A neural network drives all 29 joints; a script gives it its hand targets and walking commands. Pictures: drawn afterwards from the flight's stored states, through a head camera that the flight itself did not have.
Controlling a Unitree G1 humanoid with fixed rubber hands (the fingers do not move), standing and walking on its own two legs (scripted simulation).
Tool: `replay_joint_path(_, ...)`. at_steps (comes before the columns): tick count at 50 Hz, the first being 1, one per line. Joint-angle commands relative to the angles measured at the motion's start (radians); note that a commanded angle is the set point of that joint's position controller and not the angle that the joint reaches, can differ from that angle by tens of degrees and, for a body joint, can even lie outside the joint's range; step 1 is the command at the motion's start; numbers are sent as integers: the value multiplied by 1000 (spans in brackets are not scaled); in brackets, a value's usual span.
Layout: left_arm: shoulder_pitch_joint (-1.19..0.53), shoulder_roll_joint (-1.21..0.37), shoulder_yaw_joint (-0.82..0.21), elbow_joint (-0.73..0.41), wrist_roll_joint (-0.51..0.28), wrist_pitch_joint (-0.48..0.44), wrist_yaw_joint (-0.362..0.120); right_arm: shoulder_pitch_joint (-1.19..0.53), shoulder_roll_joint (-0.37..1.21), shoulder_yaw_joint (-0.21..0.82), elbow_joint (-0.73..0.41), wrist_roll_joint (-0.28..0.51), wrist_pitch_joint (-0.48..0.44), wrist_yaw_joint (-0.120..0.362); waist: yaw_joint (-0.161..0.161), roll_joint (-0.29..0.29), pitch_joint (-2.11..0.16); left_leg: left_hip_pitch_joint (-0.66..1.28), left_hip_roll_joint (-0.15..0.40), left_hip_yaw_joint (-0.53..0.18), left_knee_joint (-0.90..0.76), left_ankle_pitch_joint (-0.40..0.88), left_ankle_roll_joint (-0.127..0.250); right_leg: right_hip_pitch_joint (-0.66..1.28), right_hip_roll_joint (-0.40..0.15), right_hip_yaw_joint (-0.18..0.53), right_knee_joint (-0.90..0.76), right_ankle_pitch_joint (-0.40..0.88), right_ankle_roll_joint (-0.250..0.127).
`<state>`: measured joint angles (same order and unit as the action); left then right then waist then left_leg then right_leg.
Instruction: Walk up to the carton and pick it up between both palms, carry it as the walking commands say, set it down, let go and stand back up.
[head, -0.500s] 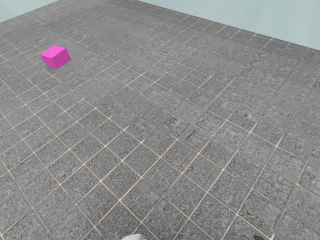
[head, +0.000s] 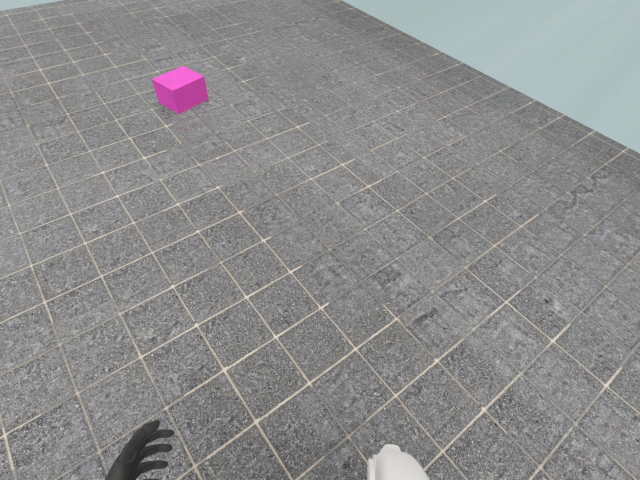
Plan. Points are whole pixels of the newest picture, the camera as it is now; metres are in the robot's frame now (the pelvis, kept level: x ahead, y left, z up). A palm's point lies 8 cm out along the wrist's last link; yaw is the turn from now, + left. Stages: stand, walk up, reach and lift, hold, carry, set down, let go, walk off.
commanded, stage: walk up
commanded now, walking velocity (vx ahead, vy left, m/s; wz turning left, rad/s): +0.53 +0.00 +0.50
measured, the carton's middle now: (181, 89) +2.21 +0.68 -0.71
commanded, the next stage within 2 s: none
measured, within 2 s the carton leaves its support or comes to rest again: neither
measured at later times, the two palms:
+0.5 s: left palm out of the picture +0.13 +0.22 -0.12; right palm (428, 294) +0.44 -0.22 -0.12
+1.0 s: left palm (135, 233) +0.59 +0.34 -0.12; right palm (405, 289) +0.45 -0.17 -0.11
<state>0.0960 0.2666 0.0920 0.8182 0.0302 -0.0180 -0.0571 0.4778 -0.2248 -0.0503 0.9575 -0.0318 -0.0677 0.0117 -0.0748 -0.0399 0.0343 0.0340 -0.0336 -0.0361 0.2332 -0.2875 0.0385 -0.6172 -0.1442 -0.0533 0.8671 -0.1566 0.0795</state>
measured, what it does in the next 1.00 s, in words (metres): walks ahead: right foot, then left foot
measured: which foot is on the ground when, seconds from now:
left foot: down 0.00-0.16, up 0.18-0.60, down 0.62-1.00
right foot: up 0.00-0.14, down 0.16-0.62, up 0.64-1.00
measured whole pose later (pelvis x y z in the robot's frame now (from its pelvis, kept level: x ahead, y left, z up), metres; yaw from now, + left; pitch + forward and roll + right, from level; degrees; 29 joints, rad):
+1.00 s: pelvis +0.49 +0.08 +0.01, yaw +14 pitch +0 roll -1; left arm 0.07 0.24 0.08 0.88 0.03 -0.01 -0.05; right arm 0.49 -0.18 -0.04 1.06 -0.02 -0.09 0.00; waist -0.09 -0.04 0.06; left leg 0.01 0.02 0.07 0.25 -0.26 0.02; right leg -0.60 -0.13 -0.08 0.76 -0.06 0.06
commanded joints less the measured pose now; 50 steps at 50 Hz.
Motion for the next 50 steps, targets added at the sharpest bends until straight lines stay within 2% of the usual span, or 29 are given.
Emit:
replay_joint_path(1, -165, 21, -13, -123, -15, -13, 4, 2, -151, -25, -32, 1, -19, -8, -2, 175, 113, -84, 237, -173, -84, 303, 143, -21, 32, -20, -143, 47, -10)
replay_joint_path(4, -182, 18, -20, -140, -19, -19, 12, 34, -161, -27, -5, 0, -17, -10, -3, 186, 111, -70, 251, -179, -42, 434, 126, 64, 62, -33, -240, 34, -35)
replay_joint_path(5, -161, 18, -20, -135, -19, -23, 17, 36, -163, -28, 1, 0, -16, -11, 10, 183, 104, -81, 249, -174, -17, 494, 112, 131, 76, -41, -281, 30, -45)
replay_joint_path(6, -107, 24, -16, -119, -16, -28, 25, 28, -171, -30, 5, 3, -16, -12, 38, 180, 77, -109, 236, -156, 44, 625, 95, 247, 105, -63, -318, 14, -57)
replay_joint_path(7, 11, 43, -5, -81, -8, -35, 37, 15, -181, -35, 7, 9, -14, -13, 91, 148, 6, -161, 201, -117, 194, 721, 77, 442, 134, -98, -362, 9, -69)
replay_joint_path(8, 180, 99, 15, -32, 6, -48, 51, 6, -172, -34, 0, 17, -16, -14, 158, 89, -112, -288, 147, -85, 420, 638, 57, 712, 77, -55, -383, 18, -99)
replay_joint_path(9, 340, 209, 38, -5, 12, -56, 63, 17, -97, -23, -32, 33, -23, -13, 226, -94, -296, -502, 68, -61, 753, 203, 28, 966, -244, 278, -433, -157, -157)
replay_joint_path(10, 416, 299, 58, 36, 5, -46, 57, 95, -81, -42, -19, 32, -15, -21, 202, -205, -396, -610, 1, -63, 961, -243, 20, 964, -453, 642, -572, -187, -204)
replay_joint_path(11, 326, 256, 45, 57, -1, -41, 57, 66, -115, -51, -5, 8, -8, -15, 153, -88, -270, -618, 59, -126, 1031, -168, 10, 813, -402, 653, -599, -186, -207)
replay_joint_path(13, 180, 101, -3, 66, 10, -57, 59, -56, -59, -32, -16, 3, -1, 4, 107, -28, -89, -616, 128, -83, 1010, -25, -4, 576, -306, 368, -589, -77, -195)
replay_joint_path(15, 167, 25, -27, 92, 3, -70, 54, -69, -24, -26, -7, 2, 21, 16, 71, -88, -34, -564, 140, -43, 955, 18, -20, 442, -231, 182, -619, 42, -166)
replay_joint_path(16, 189, 29, -25, 103, -1, -78, 49, -76, -18, -24, -7, 0, 33, 25, 65, -106, -24, -553, 133, -26, 932, 30, -26, 419, -220, 130, -624, 100, -162)
replay_joint_path(18, 232, 39, -24, 122, -4, -88, 46, -140, -10, -13, -28, -1, 46, 38, 59, -120, 9, -568, 133, 9, 830, 75, -37, 403, -202, 55, -649, 151, -156)
replay_joint_path(22, 275, 57, -12, 140, -2, -85, 51, -331, 4, 14, -83, 1, 54, 63, 80, -141, 74, -503, 133, 90, 520, 176, -55, 371, -161, -55, -695, 106, -138)
replay_joint_path(25, 318, 89, 3, 147, -8, -77, 54, -422, -15, 12, -108, -2, 54, 71, 95, -139, 84, -456, 126, 119, 422, 180, -48, 404, -170, -53, -718, 31, -140)
replay_joint_path(28, 347, 109, 11, 148, -11, -62, 60, -444, -42, 1, -114, -8, 47, 65, 98, -114, 78, -414, 109, 135, 360, 105, -29, 460, -191, -51, -672, 69, -139)
replay_joint_path(29, 351, 112, 12, 147, -12, -57, 60, -411, -56, -7, -105, -12, 42, 60, 86, -87, 52, -353, 90, 152, 323, 73, -19, 467, -185, -70, -594, 132, -136)
replay_joint_path(30, 352, 108, 10, 148, -15, -52, 59, -331, -73, -18, -75, -16, 34, 52, 51, -36, -1, -231, 57, 181, 268, 74, -5, 445, -157, -111, -450, 227, -128)
replay_joint_path(31, 351, 85, 2, 144, -12, -50, 55, -190, -117, -36, -24, -17, 24, 38, -4, 39, -87, -31, 47, 155, 247, 35, 25, 349, -109, -143, -224, 291, -100)
replay_joint_path(32, 353, 17, -19, 104, -15, -53, 45, -2, -201, -61, 10, -20, 14, 19, -72, 247, -232, 210, 299, -179, 178, -136, 107, 127, -43, -155, 143, -53, -46)
replay_joint_path(33, 327, 0, -16, 63, -9, -55, 47, 76, -273, -68, 22, -3, 20, 2, -73, 342, -265, 234, 485, -545, -22, -256, 180, -90, 53, -82, 353, -422, -57)
replay_joint_path(34, 279, 22, -4, 79, -8, -48, 56, 15, -249, -56, 4, -5, 15, -3, -58, 171, -160, 146, 503, -570, -32, -202, 174, -170, 20, 28, 442, -327, -75)
replay_joint_path(35, 247, 14, -9, 88, -4, -51, 53, -74, -202, -48, -19, -4, 1, -3, -29, 73, -74, 41, 473, -463, -2, -21, 144, -162, -22, 58, 441, -220, -79)
replay_joint_path(36, 266, 5, -14, 110, -3, -51, 48, -148, -153, -37, -29, 1, -10, -1, 18, 71, -44, -50, 405, -340, 2, 136, 110, -86, -44, 64, 383, -139, -70)
replay_joint_path(38, 318, 3, -9, 138, 8, -25, 34, -209, -93, -18, -31, 16, -28, 1, 75, 150, -25, -168, 320, -173, -21, 234, 62, 27, -49, 52, 292, -90, -34)
replay_joint_path(41, 229, -5, -2, 114, 10, 7, 22, -130, -82, -12, 11, 23, -46, -2, 69, 173, -1, -167, 287, -97, -39, 325, 59, 26, -24, 11, 208, -18, -4)
replay_joint_path(44, 91, -6, -1, 70, 11, 12, 15, -47, -83, -11, 37, 16, -46, -8, 38, 167, 43, -101, 293, -91, -56, 340, 65, -62, -10, -1, 113, 46, -2)
replay_joint_path(47, -44, -19, -12, 14, 3, 7, 8, -10, -78, -8, 47, 12, -42, -12, 13, 178, 84, -78, 287, -64, -84, 275, 72, -71, 2, -10, -48, 111, -12)
replay_joint_path(50, -131, -33, -28, -31, -10, -5, 4, -4, -76, -13, 67, 10, -24, -13, 4, 241, 100, -137, 229, 19, -114, 194, 97, 82, 36, -63, -209, 94, -31)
